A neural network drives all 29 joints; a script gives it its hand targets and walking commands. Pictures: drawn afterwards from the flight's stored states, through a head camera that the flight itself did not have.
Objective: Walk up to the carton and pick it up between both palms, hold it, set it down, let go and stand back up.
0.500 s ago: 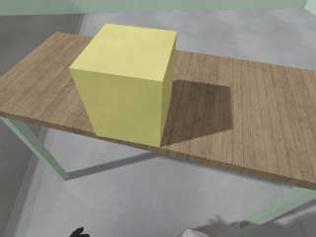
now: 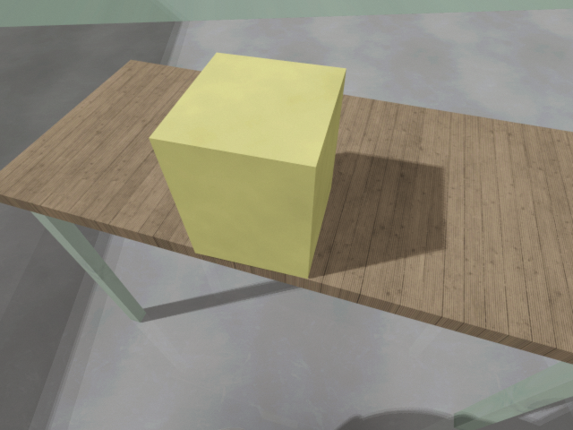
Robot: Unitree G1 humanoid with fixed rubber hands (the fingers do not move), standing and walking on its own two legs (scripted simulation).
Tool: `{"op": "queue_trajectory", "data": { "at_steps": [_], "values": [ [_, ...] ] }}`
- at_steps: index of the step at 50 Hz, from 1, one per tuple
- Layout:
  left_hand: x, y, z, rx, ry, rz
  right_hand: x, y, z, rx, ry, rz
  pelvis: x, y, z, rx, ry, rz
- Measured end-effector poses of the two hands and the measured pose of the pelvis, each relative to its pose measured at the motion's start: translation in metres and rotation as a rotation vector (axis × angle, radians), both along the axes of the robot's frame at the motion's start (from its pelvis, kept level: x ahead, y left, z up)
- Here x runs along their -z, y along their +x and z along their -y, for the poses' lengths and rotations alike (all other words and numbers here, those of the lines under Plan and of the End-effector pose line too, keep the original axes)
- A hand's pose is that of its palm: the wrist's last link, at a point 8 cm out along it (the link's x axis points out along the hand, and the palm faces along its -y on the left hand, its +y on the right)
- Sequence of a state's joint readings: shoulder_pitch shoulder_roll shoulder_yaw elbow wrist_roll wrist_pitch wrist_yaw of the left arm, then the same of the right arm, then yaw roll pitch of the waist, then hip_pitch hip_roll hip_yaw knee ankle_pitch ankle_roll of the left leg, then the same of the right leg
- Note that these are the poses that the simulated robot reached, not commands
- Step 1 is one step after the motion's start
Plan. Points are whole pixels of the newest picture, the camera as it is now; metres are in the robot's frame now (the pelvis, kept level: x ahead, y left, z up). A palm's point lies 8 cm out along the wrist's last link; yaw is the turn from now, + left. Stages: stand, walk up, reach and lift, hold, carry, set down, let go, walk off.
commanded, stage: walk up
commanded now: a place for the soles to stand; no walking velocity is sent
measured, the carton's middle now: (263, 169) +0.47 +0.05 +0.09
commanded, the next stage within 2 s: none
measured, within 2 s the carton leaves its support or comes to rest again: neither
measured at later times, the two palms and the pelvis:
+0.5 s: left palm out of the picture +0.10 +0.42 -0.12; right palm out of the picture +0.02 -0.08 -0.12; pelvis +0.02 +0.16 +0.00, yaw -9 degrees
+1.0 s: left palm (43, 393) +0.19 +0.40 -0.13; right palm out of the picture +0.01 -0.04 -0.13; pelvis +0.06 +0.19 +0.00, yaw -20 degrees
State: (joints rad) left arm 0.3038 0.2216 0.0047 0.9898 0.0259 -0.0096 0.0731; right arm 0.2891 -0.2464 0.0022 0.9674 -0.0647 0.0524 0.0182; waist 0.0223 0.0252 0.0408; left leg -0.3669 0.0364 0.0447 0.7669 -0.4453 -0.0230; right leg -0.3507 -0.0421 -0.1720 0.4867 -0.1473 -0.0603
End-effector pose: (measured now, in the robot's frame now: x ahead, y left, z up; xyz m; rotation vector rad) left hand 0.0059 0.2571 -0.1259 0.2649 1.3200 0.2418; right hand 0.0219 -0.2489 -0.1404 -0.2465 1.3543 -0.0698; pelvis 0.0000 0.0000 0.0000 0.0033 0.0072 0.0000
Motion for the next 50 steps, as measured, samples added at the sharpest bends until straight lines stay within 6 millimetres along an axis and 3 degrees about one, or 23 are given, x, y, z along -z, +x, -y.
{"op": "queue_trajectory", "data": {
  "at_steps": [5, 10, 15, 17, 20, 24, 28, 36, 39, 50],
  "values": [
    [-0.006, -0.011, -0.022, -0.006, 0.032, -0.005, -0.002, 0.017, -0.008, 0.002, -0.016, 0.029, 0.0, -0.002, -0.023, 0.022, 0.004, 0.001],
    [-0.01, -0.005, -0.063, 0.003, 0.038, 0.021, -0.002, 0.035, -0.036, 0.013, -0.017, 0.079, 0.002, -0.002, -0.059, 0.047, 0.008, 0.005],
    [0.004, 0.023, -0.122, 0.039, 0.026, 0.07, 0.001, 0.042, -0.083, 0.034, -0.033, 0.145, 0.016, 0.002, -0.106, 0.074, -0.012, 0.009],
    [0.012, 0.038, -0.145, 0.064, 0.023, 0.081, 0.001, 0.034, -0.104, 0.06, -0.04, 0.155, 0.02, 0.002, -0.122, 0.083, -0.009, 0.023],
    [0.006, 0.062, -0.16, 0.109, 0.023, 0.097, -0.008, 0.016, -0.133, 0.116, -0.03, 0.13, 0.01, 0.007, -0.138, 0.106, -0.028, 0.027],
    [-0.005, 0.087, -0.165, 0.173, -0.016, 0.128, -0.017, 0.001, -0.16, 0.17, -0.018, 0.108, -0.002, 0.016, -0.153, 0.147, -0.033, 0.016],
    [-0.003, 0.101, -0.16, 0.226, -0.056, 0.094, -0.016, -0.005, -0.176, 0.222, -0.015, 0.127, -0.003, 0.027, -0.165, 0.194, -0.03, 0.009],
    [0.009, 0.151, -0.126, 0.343, -0.109, 0.124, 0.01, -0.025, -0.187, 0.31, 0.011, 0.065, 0.012, 0.042, -0.171, 0.278, -0.032, 0.006],
    [0.005, 0.163, -0.124, 0.359, -0.113, 0.152, 0.01, -0.023, -0.188, 0.326, 0.005, 0.058, 0.011, 0.047, -0.175, 0.305, -0.032, 0.004],
    [0.002, 0.184, -0.144, 0.414, -0.125, 0.114, -0.013, -0.007, -0.204, 0.368, -0.014, 0.14, -0.003, 0.058, -0.193, 0.342, -0.003, 0.024]
  ]
}}
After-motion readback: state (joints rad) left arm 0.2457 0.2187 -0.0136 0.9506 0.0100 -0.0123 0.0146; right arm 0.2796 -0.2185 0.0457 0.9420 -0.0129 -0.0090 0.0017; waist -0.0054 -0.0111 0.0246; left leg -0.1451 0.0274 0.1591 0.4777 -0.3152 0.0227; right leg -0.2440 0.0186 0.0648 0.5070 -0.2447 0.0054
